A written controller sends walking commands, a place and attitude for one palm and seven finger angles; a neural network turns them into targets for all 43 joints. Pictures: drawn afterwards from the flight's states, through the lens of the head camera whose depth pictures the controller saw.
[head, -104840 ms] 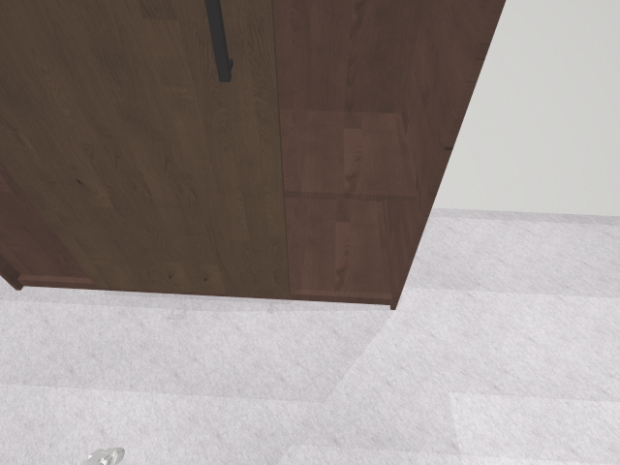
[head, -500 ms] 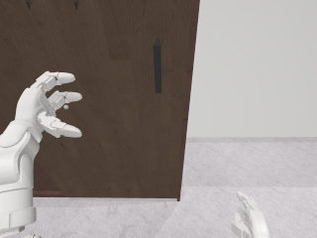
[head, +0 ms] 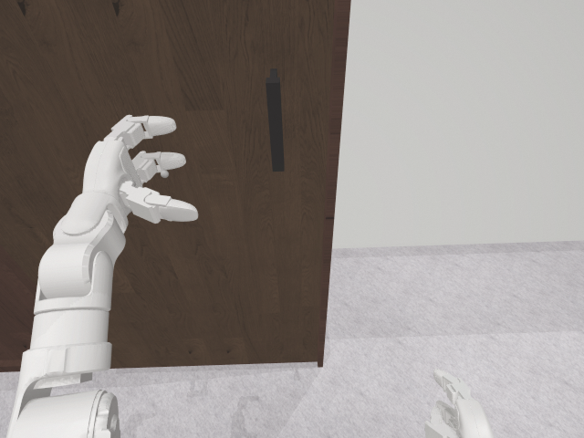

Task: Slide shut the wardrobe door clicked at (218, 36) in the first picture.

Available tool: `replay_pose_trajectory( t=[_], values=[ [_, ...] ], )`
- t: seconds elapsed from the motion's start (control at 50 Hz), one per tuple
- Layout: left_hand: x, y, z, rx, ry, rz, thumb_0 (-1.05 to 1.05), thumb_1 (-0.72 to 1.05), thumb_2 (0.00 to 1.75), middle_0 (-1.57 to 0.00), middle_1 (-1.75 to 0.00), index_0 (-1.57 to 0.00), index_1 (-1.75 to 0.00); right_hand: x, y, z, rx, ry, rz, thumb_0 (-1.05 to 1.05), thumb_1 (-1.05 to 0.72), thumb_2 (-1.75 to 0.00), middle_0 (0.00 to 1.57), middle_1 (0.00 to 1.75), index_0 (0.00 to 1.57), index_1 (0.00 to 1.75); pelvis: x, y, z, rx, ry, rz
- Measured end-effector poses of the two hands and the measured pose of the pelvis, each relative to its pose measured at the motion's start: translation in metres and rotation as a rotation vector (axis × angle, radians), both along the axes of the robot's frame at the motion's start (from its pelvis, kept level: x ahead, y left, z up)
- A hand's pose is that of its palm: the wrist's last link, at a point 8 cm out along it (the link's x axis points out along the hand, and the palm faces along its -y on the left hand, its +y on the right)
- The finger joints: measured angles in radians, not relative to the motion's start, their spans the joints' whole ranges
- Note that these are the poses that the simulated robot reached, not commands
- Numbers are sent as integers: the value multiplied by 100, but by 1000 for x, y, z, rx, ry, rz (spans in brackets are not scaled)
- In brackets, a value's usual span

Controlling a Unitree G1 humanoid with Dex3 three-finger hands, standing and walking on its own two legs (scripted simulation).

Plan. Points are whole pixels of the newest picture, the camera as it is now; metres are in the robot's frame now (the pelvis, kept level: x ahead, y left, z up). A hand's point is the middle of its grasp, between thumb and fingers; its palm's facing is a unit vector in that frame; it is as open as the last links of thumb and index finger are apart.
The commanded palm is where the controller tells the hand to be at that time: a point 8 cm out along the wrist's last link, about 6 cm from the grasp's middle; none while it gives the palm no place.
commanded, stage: move the hooked fingers beside the handle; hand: left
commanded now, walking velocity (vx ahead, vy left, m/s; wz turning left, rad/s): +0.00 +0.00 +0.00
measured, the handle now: (276, 121) +0.53 +0.07 +0.21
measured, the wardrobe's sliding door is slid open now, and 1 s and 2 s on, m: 0.00 0.00 0.00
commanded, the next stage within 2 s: feel for the door with the fingertips in 1.68 s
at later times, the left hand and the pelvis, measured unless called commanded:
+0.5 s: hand (206, 155) +0.41 +0.15 +0.22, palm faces +0.09 -1.00 +0.01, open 14.0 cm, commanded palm +0.39 +0.20 +0.21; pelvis +0.00 +0.00 +0.00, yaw +0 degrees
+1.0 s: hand (242, 133) +0.47 +0.12 +0.21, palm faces +0.10 -0.99 +0.02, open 14.0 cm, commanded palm +0.43 +0.17 +0.21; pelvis +0.00 +0.00 +0.00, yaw -3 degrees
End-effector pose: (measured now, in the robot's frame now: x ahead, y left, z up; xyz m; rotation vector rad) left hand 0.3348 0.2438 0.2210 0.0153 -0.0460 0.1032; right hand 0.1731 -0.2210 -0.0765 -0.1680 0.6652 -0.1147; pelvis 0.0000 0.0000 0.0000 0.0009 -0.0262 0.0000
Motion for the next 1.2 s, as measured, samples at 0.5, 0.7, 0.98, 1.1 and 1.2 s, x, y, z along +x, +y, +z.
replay_pose_trajectory(
  t=[0.5, 0.7, 0.98, 1.1, 1.2],
  values=[
    [45, -41, -1, -30, 34, -11, -1, -50, 30, -30, -120, -30, -120, -35, -16, -14, -17, 117, -60, 1, -90, -90, 20, 30, 20, 30, -2, -1, 1, -2, 15, -8],
    [80, -69, -2, -29, 61, -16, -1, -50, 30, -30, -120, -30, -120, -65, -18, -23, -22, 186, -97, 1, -90, -90, 20, 30, 20, 30, -5, 0, 1, -2, 40, -16],
    [114, -77, -6, -39, 31, -2, -1, -50, 30, -30, -120, -30, -120, -126, -28, -37, -17, 341, -190, 1, -90, -90, 20, 30, 20, 30, 3, 3, 1, 1, 85, -51],
    [104, -73, -15, -35, 34, -13, -1, -50, 30, -30, -120, -30, -120, -123, -29, -37, -17, 343, -192, 1, -90, -90, 20, 30, 20, 30, 5, 3, 1, -3, 75, -47],
    [101, -76, -17, -28, 58, -11, -1, -50, 30, -30, -120, -30, -120, -102, -26, -33, -30, 300, -161, 1, -90, -90, 20, 30, 20, 30, 3, 4, 1, -6, 70, -33]
  ],
)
